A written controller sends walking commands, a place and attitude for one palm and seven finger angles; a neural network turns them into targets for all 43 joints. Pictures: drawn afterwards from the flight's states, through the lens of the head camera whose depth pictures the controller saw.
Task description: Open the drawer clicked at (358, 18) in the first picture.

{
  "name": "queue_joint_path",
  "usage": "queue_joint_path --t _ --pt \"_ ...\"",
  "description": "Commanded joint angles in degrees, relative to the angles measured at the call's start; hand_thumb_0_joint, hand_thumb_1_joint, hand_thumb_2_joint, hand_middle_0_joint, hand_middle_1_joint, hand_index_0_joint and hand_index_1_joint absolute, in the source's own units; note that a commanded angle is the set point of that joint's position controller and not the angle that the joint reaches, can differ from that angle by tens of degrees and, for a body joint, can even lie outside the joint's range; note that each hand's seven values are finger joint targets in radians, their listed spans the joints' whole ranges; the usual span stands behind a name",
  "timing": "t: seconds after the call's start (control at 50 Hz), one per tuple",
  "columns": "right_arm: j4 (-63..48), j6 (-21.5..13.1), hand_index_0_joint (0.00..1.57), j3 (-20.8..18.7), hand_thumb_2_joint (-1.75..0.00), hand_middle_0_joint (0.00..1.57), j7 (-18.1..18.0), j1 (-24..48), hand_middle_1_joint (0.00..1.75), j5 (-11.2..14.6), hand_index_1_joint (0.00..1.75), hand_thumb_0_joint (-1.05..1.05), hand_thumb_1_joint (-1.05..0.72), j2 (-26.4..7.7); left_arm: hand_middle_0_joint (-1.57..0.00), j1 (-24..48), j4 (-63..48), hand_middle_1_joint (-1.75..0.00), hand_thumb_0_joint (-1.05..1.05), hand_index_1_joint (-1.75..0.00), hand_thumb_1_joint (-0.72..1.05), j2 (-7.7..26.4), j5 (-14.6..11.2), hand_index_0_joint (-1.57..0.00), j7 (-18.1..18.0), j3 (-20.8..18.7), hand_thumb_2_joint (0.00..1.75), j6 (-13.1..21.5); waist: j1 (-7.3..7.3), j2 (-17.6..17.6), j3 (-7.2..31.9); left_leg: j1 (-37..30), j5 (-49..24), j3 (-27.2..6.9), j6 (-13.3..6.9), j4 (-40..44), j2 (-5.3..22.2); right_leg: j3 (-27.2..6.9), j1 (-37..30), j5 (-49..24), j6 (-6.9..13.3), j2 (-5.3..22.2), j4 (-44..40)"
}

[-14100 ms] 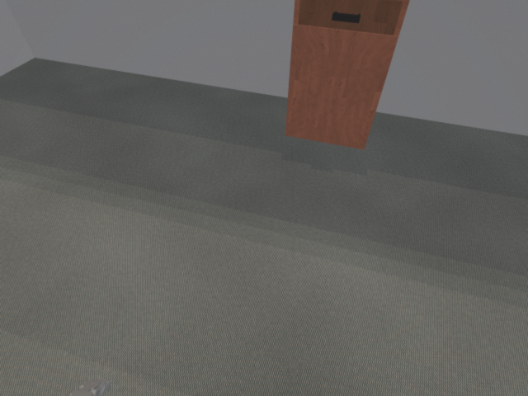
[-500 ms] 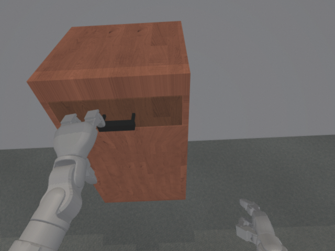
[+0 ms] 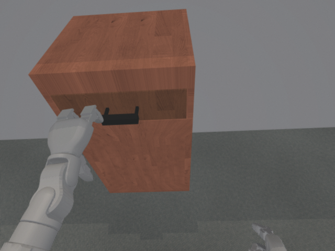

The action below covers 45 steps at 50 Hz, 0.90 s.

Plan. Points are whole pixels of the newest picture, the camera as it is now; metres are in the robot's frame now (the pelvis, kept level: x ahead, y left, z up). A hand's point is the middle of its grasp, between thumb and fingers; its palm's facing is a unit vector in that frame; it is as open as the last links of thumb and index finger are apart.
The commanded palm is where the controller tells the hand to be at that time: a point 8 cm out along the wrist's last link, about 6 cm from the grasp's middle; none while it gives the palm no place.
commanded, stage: move the hooked fingers above the handle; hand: left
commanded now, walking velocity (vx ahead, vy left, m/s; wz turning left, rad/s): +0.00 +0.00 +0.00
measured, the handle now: (121, 114) +0.52 +0.25 -0.02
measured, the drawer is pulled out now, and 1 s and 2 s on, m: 0.00 0.00 0.00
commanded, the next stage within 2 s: none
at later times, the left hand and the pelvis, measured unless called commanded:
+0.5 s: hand (96, 138) +0.36 +0.25 +0.06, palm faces -0.05 -0.05 -1.00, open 13.8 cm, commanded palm +0.34 +0.25 +0.13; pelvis +0.01 -0.04 -0.01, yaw +0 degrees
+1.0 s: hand (102, 126) +0.41 +0.26 +0.04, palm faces -0.03 -0.06 -1.00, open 13.8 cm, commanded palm +0.40 +0.26 +0.11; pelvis +0.03 +0.00 -0.01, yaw -1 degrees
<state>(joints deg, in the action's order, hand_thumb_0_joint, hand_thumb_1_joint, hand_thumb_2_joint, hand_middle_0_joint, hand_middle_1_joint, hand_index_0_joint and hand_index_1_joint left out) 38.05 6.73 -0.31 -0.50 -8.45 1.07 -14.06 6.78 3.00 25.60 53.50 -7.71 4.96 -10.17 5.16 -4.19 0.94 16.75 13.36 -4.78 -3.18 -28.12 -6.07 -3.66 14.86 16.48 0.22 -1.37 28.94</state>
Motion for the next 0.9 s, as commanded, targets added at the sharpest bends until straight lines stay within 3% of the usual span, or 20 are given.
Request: queue_joint_path --t 0.0,0.08,0.12,0.14,0.18,0.22,0.24,0.32,0.4,0.5,0.54,0.56,0.58,0.6,0.62,0.7,0.74,0.78,0.82,0.88 --pt "-10.20 -2.93 0.20 -1.60 -0.90 0.20 -1.05 9.26 0.30 0.36 0.30 0.00 -0.90 -6.23 -0.30 16.45 -10.18 -1.20 0.00 -1.20 -0.50 7.75 0.45 -0.30 -0.43 -2.73 0.30 -1.58 -1.34 2.73 14.41 -7.92 -12.18 0.80 1.97 3.84 3.77 3.58 -3.42 -8.52 2.59 -0.44 -3.49" --pt "-9.22 -2.54 0.20 -0.94 -0.90 0.20 -2.47 8.97 0.30 0.15 0.30 0.00 -0.90 -6.60 -0.30 22.55 -5.43 -1.20 0.00 -1.20 -0.50 12.47 1.84 -0.30 0.98 -5.45 0.30 -1.13 -2.39 5.17 11.82 -5.39 -8.86 1.85 0.96 3.29 3.32 2.95 -2.51 -7.11 2.22 -0.48 -4.44" --pt "-8.83 -2.71 0.20 -0.63 -0.90 0.20 -3.08 8.44 0.30 0.03 0.30 0.00 -0.90 -6.32 -0.30 24.51 -2.81 -1.20 0.00 -1.20 -0.50 15.19 2.57 -0.30 0.71 -7.77 0.30 0.48 -1.79 4.52 11.58 -4.34 -8.54 2.03 0.80 3.13 2.94 2.73 -3.21 -7.32 2.38 -0.27 -4.08" --pt "-9.12 -2.82 0.20 -0.64 -0.90 0.20 -3.34 8.67 0.30 -0.01 0.30 0.00 -0.90 -6.06 -0.30 24.96 -2.69 -1.20 0.00 -1.20 -0.50 14.88 2.46 -0.30 0.61 -7.63 0.30 1.28 -1.48 3.88 12.88 -4.53 -8.92 2.34 0.63 2.57 2.44 2.33 -4.06 -8.44 2.26 -0.10 -3.90" --pt "-9.06 -2.95 0.20 -0.84 -0.90 0.20 -3.70 8.05 0.30 -0.08 0.30 0.00 -0.90 -6.14 -0.30 26.29 -1.85 -1.20 0.00 -1.20 -0.50 18.02 2.38 -0.30 -0.09 -10.67 0.30 2.96 -0.99 1.70 15.11 -4.15 -10.07 2.43 0.72 1.91 2.20 1.79 -5.42 -10.01 2.40 -0.16 -3.30" --pt "-9.10 -3.09 0.20 -0.88 -0.90 0.20 -4.02 7.85 0.30 0.11 0.30 0.00 -0.90 -5.58 -0.30 26.22 0.93 -1.20 0.00 -1.20 -0.50 16.02 1.79 -0.30 -0.42 -9.44 0.30 3.82 -1.32 1.79 14.67 -3.45 -10.18 2.89 0.57 1.05 1.78 1.59 -5.03 -11.68 2.21 0.11 -3.03" --pt "-8.82 -3.06 0.20 -0.95 -0.90 0.20 -4.07 7.37 0.30 0.24 0.30 0.00 -0.90 -5.75 -0.30 25.66 3.41 -1.20 0.00 -1.20 -0.50 16.78 1.61 -0.30 -0.56 -10.45 0.30 3.95 -1.32 2.62 13.65 -2.18 -10.12 2.99 0.63 0.92 1.83 1.55 -4.67 -12.26 2.18 0.04 -2.86" --pt "-9.30 -2.82 0.20 -1.46 -0.90 0.20 -4.11 6.31 0.30 0.31 0.30 0.00 -0.90 -6.46 -0.30 24.81 6.51 -1.20 0.00 -1.20 -0.50 17.84 1.21 -0.30 0.17 -10.77 0.30 4.19 -1.35 3.47 15.96 -0.44 -11.91 3.91 0.40 -0.73 1.35 0.59 -6.51 -17.96 1.66 0.51 -1.81" --pt "-9.20 -2.54 0.20 -1.91 -0.90 0.20 -4.21 5.06 0.30 0.52 0.30 0.00 -0.90 -7.21 -0.30 27.65 8.54 -1.20 0.00 -1.20 -0.50 15.97 0.54 -0.30 2.06 -8.01 0.30 5.20 -3.38 5.71 15.53 1.42 -11.49 4.30 0.06 -2.29 1.23 0.32 -5.13 -22.15 0.89 0.98 -0.98" --pt "-8.59 -2.75 0.20 -2.89 -0.90 0.20 -4.68 2.82 0.30 0.04 0.30 0.00 -0.90 -7.61 -0.30 32.65 6.22 -1.20 0.00 -1.20 -0.50 21.02 0.79 -0.30 1.82 -11.99 0.30 10.24 -3.27 4.57 21.86 1.45 -13.25 4.10 -0.32 -4.71 0.88 -0.64 -6.28 -28.05 0.38 1.47 1.41" --pt "-8.35 -2.70 0.20 -3.34 -0.90 0.20 -4.58 1.89 0.30 -0.04 0.30 0.00 -0.90 -7.27 -0.30 30.04 6.24 -1.20 0.00 -1.20 -0.50 21.37 0.86 -0.30 0.48 -13.79 0.30 11.93 -2.55 3.38 23.61 1.58 -15.48 4.00 -0.24 -5.48 0.84 -0.44 -6.62 -31.04 0.56 1.39 2.87" --pt "-8.18 -2.62 0.20 -3.48 -0.90 0.20 -4.45 1.67 0.30 0.09 0.30 0.00 -0.90 -7.18 -0.30 31.43 6.27 -1.20 0.00 -1.20 -0.50 20.18 1.01 -0.30 -0.27 -12.77 0.30 12.41 -2.96 1.99 22.87 1.41 -15.99 4.04 -0.17 -5.68 0.90 0.07 -4.94 -29.60 0.96 1.07 3.07" --pt "-7.93 -2.67 0.20 -3.75 -0.90 0.20 -4.28 0.80 0.30 0.09 0.30 0.00 -0.90 -7.26 -0.30 31.57 7.26 -1.20 0.00 -1.20 -0.50 19.79 0.85 -0.30 -0.99 -12.93 0.30 12.47 -3.25 2.75 22.85 1.60 -16.10 3.95 -0.23 -6.09 1.03 0.39 -4.20 -28.58 1.02 0.81 3.13" --pt "-7.64 -2.65 0.20 -3.83 -0.90 0.20 -4.16 0.38 0.30 0.33 0.30 0.00 -0.90 -7.37 -0.30 32.10 8.39 -1.20 0.00 -1.20 -0.50 20.55 0.85 -0.30 -1.92 -13.80 0.30 12.50 -3.28 2.14 21.96 1.96 -16.25 3.85 -0.15 -6.10 1.30 0.80 -2.91 -27.16 1.35 0.54 3.32" --pt "-7.51 -2.46 0.20 -4.05 -0.90 0.20 -4.04 0.10 0.30 0.38 0.30 0.00 -0.90 -7.36 -0.30 30.19 10.36 -1.20 0.00 -1.20 -0.50 21.51 1.17 -0.30 -2.78 -15.29 0.30 11.98 -2.65 2.68 22.06 2.44 -16.61 3.93 -0.08 -6.29 1.36 0.88 -2.84 -26.71 1.43 0.34 3.54" --pt "-7.51 -1.78 0.20 -4.09 -0.90 0.20 -3.50 -0.75 0.30 0.76 0.30 0.00 -0.90 -7.82 -0.30 32.62 15.47 -1.20 0.00 -1.20 -0.50 20.37 1.67 -0.30 -4.21 -13.29 0.30 8.64 -3.23 3.47 21.60 3.67 -16.24 4.39 0.18 -6.09 1.62 1.71 -1.59 -24.40 1.61 0.00 3.68" --pt "-7.54 -1.40 0.20 -4.10 -0.90 0.20 -3.41 -1.32 0.30 0.73 0.30 0.00 -0.90 -8.08 -0.30 31.74 17.60 -1.20 0.00 -1.20 -0.50 20.97 1.91 -0.30 -3.93 -13.33 0.30 7.10 -3.10 4.57 22.62 3.67 -17.59 4.43 0.23 -6.11 1.79 1.89 -2.54 -25.70 1.56 -0.08 3.97" --pt "-7.59 -0.91 0.20 -4.10 -0.90 0.20 -3.42 -1.75 0.30 0.79 0.30 0.00 -0.90 -8.53 -0.30 34.37 17.99 -1.20 0.00 -1.20 -0.50 20.32 2.06 -0.30 -3.02 -11.78 0.30 6.51 -4.02 4.53 24.02 2.77 -18.98 4.03 0.21 -6.26 2.04 2.27 -2.04 -25.52 1.73 -0.30 4.23" --pt "-8.08 -1.01 0.20 -4.33 -0.90 0.20 -3.22 -2.40 0.30 0.70 0.30 0.00 -0.90 -8.37 -0.30 35.10 16.26 -1.20 0.00 -1.20 -0.50 18.30 2.02 -0.30 -2.24 -9.66 0.30 6.93 -4.39 2.31 25.29 0.05 -21.14 3.64 0.13 -6.67 2.43 2.57 -0.70 -25.02 1.82 -0.44 4.46" --pt "-7.80 -0.99 0.20 -4.57 -0.90 0.20 -3.15 -3.46 0.30 0.51 0.30 0.00 -0.90 -8.46 -0.30 37.56 15.08 -1.20 0.00 -1.20 -0.50 16.76 2.04 -0.30 -1.38 -8.06 0.30 8.55 -5.49 1.94 24.91 -2.72 -24.50 2.31 0.31 -7.29 3.25 3.13 2.76 -22.34 1.99 -0.86 4.25"
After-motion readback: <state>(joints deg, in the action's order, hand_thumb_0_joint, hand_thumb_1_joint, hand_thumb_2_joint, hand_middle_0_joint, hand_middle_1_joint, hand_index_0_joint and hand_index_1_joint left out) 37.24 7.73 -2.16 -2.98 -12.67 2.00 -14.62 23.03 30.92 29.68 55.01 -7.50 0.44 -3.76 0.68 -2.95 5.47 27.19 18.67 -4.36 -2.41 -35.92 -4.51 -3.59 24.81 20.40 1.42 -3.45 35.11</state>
